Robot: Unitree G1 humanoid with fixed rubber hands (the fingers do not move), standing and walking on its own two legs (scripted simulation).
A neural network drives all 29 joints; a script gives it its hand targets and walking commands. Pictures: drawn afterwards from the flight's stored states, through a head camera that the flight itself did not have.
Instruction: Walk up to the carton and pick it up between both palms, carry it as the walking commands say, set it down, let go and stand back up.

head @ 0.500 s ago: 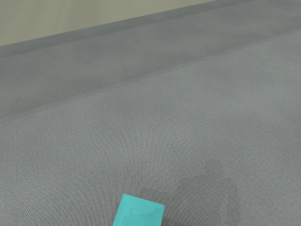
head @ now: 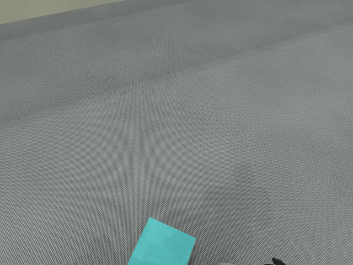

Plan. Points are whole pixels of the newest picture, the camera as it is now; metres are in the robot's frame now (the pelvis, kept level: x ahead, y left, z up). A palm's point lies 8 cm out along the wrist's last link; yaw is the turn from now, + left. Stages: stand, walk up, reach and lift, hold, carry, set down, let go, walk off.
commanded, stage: walk up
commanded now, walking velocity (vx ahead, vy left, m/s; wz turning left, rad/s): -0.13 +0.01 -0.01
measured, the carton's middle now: (163, 255) +0.20 +0.08 -0.62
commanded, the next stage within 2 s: none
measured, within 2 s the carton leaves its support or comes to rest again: neither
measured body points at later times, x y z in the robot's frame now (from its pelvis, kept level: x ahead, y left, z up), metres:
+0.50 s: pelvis +0.00 +0.03 +0.00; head +0.08 +0.05 +0.44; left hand +0.03 +0.26 -0.16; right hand +0.16 -0.20 -0.14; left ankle -0.04 +0.11 -0.72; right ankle -0.01 -0.14 -0.70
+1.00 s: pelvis -0.06 +0.00 +0.00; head -0.03 -0.01 +0.44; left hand +0.02 +0.24 -0.14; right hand +0.02 -0.23 -0.16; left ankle -0.06 +0.10 -0.70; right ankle -0.03 -0.12 -0.72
